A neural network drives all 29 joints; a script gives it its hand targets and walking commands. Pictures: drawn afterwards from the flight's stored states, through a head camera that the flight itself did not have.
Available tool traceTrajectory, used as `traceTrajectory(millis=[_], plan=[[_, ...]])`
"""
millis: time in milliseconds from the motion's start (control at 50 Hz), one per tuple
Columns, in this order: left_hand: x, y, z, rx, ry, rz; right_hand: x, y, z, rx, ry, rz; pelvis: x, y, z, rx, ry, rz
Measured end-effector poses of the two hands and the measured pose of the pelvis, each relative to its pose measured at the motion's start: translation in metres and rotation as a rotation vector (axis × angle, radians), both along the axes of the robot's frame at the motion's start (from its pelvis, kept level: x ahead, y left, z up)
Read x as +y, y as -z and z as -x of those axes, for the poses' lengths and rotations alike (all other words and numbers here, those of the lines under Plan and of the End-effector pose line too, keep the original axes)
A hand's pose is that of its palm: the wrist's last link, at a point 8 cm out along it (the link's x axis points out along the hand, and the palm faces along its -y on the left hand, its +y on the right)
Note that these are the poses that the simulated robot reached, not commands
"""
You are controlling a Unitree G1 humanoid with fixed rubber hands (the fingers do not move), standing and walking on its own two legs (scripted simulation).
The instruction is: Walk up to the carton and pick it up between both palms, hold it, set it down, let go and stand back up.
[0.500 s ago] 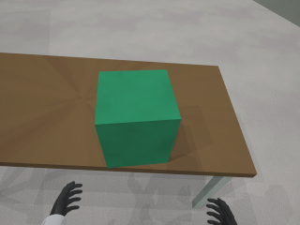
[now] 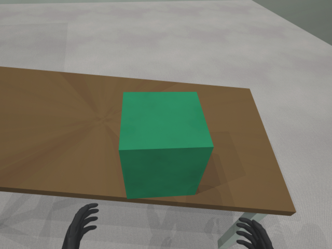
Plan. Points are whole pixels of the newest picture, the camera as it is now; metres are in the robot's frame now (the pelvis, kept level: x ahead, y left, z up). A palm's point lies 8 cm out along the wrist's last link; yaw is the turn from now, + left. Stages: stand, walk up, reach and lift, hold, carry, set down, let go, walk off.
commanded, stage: reach and lift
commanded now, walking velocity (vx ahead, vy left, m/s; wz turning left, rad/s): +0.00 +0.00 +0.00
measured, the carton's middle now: (161, 146) +0.40 +0.04 -0.01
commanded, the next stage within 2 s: none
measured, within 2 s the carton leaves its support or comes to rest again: neither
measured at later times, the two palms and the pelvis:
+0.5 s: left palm (81, 225) +0.18 +0.21 -0.03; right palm (263, 233) +0.19 -0.22 -0.03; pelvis -0.02 -0.01 +0.00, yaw +0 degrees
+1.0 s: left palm (82, 185) +0.24 +0.21 +0.03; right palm (263, 192) +0.27 -0.21 +0.03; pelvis -0.02 -0.01 +0.00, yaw -1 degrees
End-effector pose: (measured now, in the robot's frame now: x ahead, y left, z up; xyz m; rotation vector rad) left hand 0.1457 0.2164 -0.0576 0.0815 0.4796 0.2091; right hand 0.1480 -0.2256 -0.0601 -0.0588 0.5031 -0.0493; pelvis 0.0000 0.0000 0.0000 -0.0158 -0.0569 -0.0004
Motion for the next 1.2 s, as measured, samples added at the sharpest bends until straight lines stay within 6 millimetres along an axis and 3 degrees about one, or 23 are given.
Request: traceTrajectory(millis=[260, 500, 700, 940, 1200], plan=[[-0.011, -0.011, -0.002, -0.118, -0.036, 0.026, 0.001, -0.012, -0.019, -0.118, -0.033, -0.035, -0.004, 0.003, 0.007, 0.005, -0.007, -0.006], [-0.011, -0.025, -0.031, -0.167, -0.063, 0.034, 0.004, -0.026, -0.045, -0.178, -0.049, -0.062, -0.013, 0.004, 0.015, 0.024, 0.0, -0.022], [-0.009, -0.054, -0.062, -0.197, -0.059, 0.029, 0.006, -0.054, -0.08, -0.215, -0.061, -0.061, -0.017, -0.001, 0.014, 0.032, 0.003, -0.019], [-0.01, -0.083, -0.087, -0.185, -0.048, 0.047, 0.011, -0.086, -0.107, -0.232, -0.05, -0.062, -0.016, -0.004, 0.015, 0.044, 0.009, -0.017], [-0.002, -0.124, -0.122, -0.196, -0.027, 0.045, 0.018, -0.119, -0.154, -0.258, -0.052, -0.064, -0.011, -0.006, 0.015, 0.071, 0.009, -0.009]])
